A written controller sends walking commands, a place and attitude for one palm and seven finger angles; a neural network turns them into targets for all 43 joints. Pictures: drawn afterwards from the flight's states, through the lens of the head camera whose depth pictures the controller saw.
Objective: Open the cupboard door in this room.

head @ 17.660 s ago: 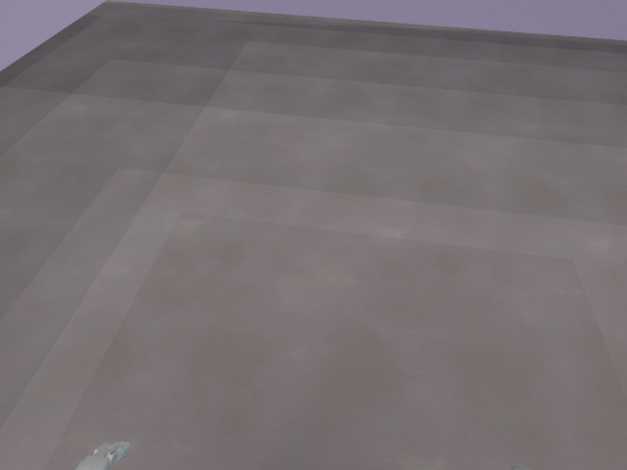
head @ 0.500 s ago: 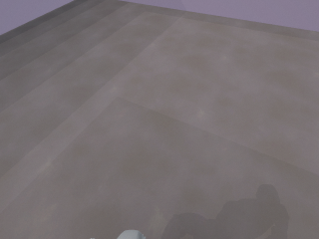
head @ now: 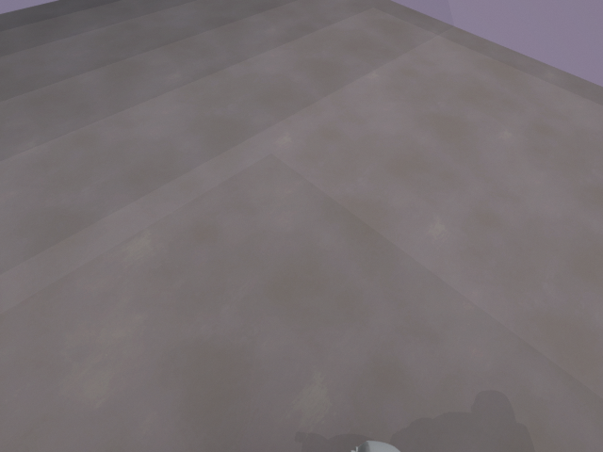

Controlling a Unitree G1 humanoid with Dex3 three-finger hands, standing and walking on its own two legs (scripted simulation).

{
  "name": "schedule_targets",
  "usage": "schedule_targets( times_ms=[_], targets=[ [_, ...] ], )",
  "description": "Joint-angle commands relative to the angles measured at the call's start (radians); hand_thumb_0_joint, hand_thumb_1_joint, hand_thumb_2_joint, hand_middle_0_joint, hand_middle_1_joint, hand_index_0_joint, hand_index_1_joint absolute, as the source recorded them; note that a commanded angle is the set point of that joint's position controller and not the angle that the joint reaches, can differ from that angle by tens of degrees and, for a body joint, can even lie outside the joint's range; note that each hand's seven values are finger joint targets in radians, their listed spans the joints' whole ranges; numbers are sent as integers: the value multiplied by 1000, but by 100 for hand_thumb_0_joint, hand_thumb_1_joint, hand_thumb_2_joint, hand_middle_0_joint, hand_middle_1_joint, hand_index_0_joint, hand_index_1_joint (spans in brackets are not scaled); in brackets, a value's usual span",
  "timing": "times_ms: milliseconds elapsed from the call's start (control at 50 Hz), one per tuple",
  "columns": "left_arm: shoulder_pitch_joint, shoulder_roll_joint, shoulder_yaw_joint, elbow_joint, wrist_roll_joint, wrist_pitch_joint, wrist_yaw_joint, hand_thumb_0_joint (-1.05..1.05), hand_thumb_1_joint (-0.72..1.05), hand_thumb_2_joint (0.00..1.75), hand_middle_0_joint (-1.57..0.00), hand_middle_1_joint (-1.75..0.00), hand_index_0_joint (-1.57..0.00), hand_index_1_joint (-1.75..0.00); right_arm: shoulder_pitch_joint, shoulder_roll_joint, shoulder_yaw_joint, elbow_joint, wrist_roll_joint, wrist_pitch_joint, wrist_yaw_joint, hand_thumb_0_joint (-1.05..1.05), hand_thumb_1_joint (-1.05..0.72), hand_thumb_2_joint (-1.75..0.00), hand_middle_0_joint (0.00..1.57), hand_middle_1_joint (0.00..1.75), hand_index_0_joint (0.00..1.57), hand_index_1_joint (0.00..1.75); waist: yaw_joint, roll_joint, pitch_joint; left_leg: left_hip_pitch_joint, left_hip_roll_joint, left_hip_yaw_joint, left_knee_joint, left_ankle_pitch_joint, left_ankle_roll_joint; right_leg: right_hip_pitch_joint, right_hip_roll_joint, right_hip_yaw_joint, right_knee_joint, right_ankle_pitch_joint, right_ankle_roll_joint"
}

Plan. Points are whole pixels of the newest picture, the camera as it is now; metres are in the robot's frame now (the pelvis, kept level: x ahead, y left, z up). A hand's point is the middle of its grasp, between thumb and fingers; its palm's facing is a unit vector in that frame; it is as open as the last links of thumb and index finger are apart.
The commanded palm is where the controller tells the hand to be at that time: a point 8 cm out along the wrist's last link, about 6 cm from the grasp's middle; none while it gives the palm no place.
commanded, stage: turn or walk to find it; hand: left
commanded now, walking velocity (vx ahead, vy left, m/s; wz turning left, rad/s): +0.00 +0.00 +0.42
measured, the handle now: out of the picture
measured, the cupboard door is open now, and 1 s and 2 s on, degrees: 0 0 0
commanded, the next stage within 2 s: none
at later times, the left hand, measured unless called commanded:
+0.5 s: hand out of the picture +0.00 +0.14 -0.15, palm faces +0.26 -0.93 -0.27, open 7.4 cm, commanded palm none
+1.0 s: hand out of the picture -0.10 +0.21 -0.17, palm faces +0.47 -0.85 -0.24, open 7.4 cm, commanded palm none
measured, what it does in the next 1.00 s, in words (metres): steps on the spot, turning left: right foot, then left foot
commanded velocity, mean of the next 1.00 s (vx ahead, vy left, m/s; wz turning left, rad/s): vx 0.00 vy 0.00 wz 0.42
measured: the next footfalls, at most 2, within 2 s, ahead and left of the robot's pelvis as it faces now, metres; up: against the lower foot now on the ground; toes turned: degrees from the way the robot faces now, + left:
right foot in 0.20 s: +0.03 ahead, -0.14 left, +0.00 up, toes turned +2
left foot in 0.72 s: -0.06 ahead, +0.09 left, +0.00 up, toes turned +25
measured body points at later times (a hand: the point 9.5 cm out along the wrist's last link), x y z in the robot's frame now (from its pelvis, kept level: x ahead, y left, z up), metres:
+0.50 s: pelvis -0.02 -0.06 +0.00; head +0.01 -0.09 +0.45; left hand -0.02 +0.19 -0.13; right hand +0.05 -0.31 -0.17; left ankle -0.10 +0.10 -0.65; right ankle -0.01 -0.14 -0.74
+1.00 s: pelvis -0.06 -0.01 +0.00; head -0.04 +0.02 +0.45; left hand -0.13 +0.25 -0.15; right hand +0.13 -0.18 -0.13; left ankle -0.09 +0.07 -0.74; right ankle -0.01 -0.17 -0.66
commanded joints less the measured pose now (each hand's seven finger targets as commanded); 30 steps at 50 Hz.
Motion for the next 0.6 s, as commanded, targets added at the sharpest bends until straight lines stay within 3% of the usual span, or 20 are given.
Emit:
schedule_targets(
  times_ms=[0,80,120,140,160,180,200,220,240,260,300,320,380,440,580],
  targets=[
    [-54,55,10,-96,1,-21,6,0,90,90,-20,-30,-20,-30,86,-218,-62,-43,-6,-2,-12,0,-90,-90,20,30,20,30,-58,162,-92,116,260,-281,-118,320,137,-51,10,15,-85,-38,-2],
    [-30,41,7,-104,-5,-29,9,0,90,90,-20,-30,-20,-30,63,-216,-68,-56,-10,5,-10,0,-90,-90,20,30,20,30,-45,185,-120,54,239,-330,-90,313,135,75,42,4,-265,-42,-19],
    [13,48,9,-93,-8,-37,10,0,90,90,-20,-30,-20,-30,57,-216,-70,-58,-8,7,-8,0,-90,-90,20,30,20,30,-23,178,-135,14,212,-335,-48,330,116,169,63,-8,-409,36,-24],
    [47,50,11,-84,-9,-43,12,0,90,90,-20,-30,-20,-30,51,-204,-71,-61,-5,8,-7,0,-90,-90,20,30,20,30,-6,157,-150,-44,188,-325,-14,287,93,268,59,-13,-528,123,-27],
    [88,73,18,-76,-5,-51,15,0,90,90,-20,-30,-20,-30,46,-182,-70,-64,1,8,-4,0,-90,-90,20,30,20,30,15,97,-165,-126,137,-289,35,171,47,383,22,8,-654,206,-34],
    [110,148,32,-74,10,-62,22,0,90,90,-20,-30,-20,-30,60,-124,-61,-73,11,7,2,0,-90,-90,20,30,20,30,26,-112,-181,-295,34,-173,194,-59,-19,513,-173,199,-738,166,-92],
    [102,207,43,-89,15,-62,24,0,90,90,-20,-30,-20,-30,40,-107,-59,-101,7,8,0,0,-90,-90,20,30,20,30,35,-276,-133,-392,-63,-49,416,-355,-66,451,-374,399,-768,268,-206],
    [78,194,38,-107,7,-54,27,0,90,90,-20,-30,-20,-30,26,-150,-72,-99,-1,20,1,0,-90,-90,20,30,20,30,28,-157,-101,-339,-18,-81,577,-356,-61,301,-404,344,-774,274,-254],
    [9,149,41,-117,4,-61,32,0,90,90,-20,-30,-20,-30,56,-148,-75,-70,-8,36,3,0,-90,-90,20,30,20,30,-8,-203,-62,-338,6,-113,663,-308,-59,228,-342,304,-800,176,-239],
    [-37,127,33,-128,2,-59,28,0,90,90,-20,-30,-20,-30,80,-145,-78,-44,-8,44,7,0,-90,-90,20,30,20,30,-30,-141,-33,-336,11,-94,735,-247,-64,205,-287,242,-796,141,-216],
    [-53,80,15,-132,0,-67,22,0,90,90,-20,-30,-20,-30,124,-126,-72,-12,-8,46,16,0,-90,-90,20,30,20,30,-52,-115,-27,-344,20,-57,784,-153,-82,237,-204,96,-752,264,-177],
    [-38,69,15,-124,0,-71,24,0,90,90,-20,-30,-20,-30,133,-120,-71,-5,-6,45,18,0,-90,-90,20,30,20,30,-50,-105,-37,-347,27,-47,786,-132,-89,265,-199,65,-738,334,-173],
    [35,77,16,-102,2,-76,24,0,90,90,-20,-30,-20,-30,110,-118,-65,-5,-5,46,16,0,-90,-90,20,30,20,30,-23,-140,-54,-355,41,-35,765,-122,-110,328,-209,41,-725,405,-184],
    [87,87,22,-79,7,-76,26,0,90,90,-20,-30,-20,-30,62,-113,-57,-12,-4,45,14,0,-90,-90,20,30,20,30,0,-128,-47,-353,60,-18,689,-163,-119,369,-242,40,-711,474,-206],
    [136,142,35,-43,20,-64,21,0,90,90,-20,-30,-20,-30,-19,-90,-34,-31,9,29,12,0,-90,-90,20,30,20,30,35,-183,-85,-217,56,71,376,-257,-101,402,-271,-7,-640,627,-236]
  ],
)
